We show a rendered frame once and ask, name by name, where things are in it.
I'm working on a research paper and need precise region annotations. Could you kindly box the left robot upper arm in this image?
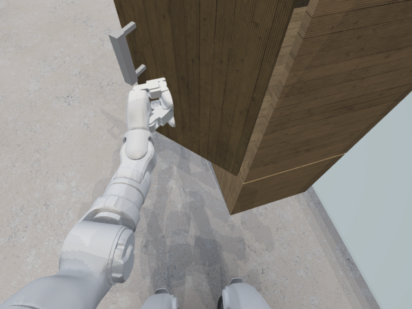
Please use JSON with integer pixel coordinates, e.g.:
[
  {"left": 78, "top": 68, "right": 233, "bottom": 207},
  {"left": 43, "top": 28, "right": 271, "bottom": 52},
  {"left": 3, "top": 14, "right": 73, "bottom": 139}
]
[{"left": 0, "top": 221, "right": 135, "bottom": 309}]

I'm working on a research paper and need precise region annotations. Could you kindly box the left robot thigh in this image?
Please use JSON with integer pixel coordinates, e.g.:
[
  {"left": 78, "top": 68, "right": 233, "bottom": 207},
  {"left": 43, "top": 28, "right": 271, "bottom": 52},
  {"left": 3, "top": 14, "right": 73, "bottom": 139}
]
[{"left": 140, "top": 293, "right": 178, "bottom": 309}]

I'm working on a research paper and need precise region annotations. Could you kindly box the cupboard door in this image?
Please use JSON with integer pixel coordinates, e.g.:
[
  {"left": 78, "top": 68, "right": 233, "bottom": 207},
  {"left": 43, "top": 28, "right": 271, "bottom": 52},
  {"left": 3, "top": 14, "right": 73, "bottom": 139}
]
[{"left": 114, "top": 0, "right": 297, "bottom": 176}]

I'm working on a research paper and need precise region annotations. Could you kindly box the left robot hand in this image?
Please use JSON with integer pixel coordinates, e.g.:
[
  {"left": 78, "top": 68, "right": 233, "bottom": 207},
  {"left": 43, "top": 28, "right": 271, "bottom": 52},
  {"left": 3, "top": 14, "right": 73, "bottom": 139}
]
[{"left": 126, "top": 78, "right": 175, "bottom": 133}]

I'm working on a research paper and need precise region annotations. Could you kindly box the handle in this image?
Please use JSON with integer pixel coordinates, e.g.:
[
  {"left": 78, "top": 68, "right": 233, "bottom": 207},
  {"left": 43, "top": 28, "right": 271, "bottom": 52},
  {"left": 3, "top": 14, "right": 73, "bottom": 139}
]
[{"left": 109, "top": 21, "right": 146, "bottom": 86}]

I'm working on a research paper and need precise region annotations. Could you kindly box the right robot thigh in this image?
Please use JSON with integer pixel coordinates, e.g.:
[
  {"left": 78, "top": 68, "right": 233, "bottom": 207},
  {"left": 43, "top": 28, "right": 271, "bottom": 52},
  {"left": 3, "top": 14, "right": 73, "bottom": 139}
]
[{"left": 222, "top": 283, "right": 271, "bottom": 309}]

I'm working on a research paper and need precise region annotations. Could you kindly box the robot thigh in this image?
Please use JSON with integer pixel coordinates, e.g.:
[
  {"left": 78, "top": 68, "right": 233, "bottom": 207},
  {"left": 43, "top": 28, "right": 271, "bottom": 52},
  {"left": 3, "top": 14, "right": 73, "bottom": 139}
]
[
  {"left": 140, "top": 293, "right": 178, "bottom": 309},
  {"left": 222, "top": 283, "right": 271, "bottom": 309}
]

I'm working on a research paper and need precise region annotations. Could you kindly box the left robot forearm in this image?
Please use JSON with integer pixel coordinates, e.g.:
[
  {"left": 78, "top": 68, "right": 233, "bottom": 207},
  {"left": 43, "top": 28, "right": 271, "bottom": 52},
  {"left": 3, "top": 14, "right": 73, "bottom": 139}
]
[{"left": 59, "top": 129, "right": 157, "bottom": 269}]

